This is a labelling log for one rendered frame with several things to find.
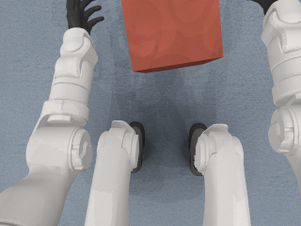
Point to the left robot forearm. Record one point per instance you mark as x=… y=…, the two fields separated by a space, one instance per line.
x=71 y=86

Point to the robot right hand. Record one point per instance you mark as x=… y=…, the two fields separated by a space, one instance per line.
x=265 y=4

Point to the robot right thigh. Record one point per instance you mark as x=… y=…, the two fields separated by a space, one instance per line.
x=226 y=200

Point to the robot left hand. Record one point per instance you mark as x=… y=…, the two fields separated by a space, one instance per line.
x=77 y=16

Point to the right robot forearm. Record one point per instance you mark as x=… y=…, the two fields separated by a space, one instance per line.
x=282 y=36

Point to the robot right shin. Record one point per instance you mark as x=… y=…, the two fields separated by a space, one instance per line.
x=220 y=127

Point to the robot left upper arm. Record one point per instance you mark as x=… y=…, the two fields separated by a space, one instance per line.
x=55 y=155

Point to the carton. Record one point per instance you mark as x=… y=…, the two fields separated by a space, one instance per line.
x=171 y=34

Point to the robot right upper arm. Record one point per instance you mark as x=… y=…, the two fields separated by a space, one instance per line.
x=285 y=136

